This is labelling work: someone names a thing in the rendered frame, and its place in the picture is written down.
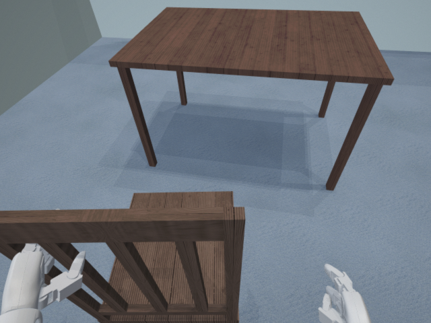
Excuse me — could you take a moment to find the left robot hand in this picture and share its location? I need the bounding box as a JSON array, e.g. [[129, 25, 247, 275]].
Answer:
[[1, 209, 86, 314]]

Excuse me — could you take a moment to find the robot left forearm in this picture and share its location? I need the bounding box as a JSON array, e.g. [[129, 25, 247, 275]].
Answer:
[[0, 308, 42, 323]]

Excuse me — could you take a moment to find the table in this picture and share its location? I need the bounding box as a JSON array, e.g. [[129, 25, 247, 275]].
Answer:
[[108, 7, 394, 190]]

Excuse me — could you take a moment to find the right robot hand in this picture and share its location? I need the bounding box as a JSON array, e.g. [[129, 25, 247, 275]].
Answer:
[[319, 264, 371, 323]]

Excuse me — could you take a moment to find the chair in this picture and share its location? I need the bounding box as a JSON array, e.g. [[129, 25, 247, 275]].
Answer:
[[0, 191, 245, 323]]

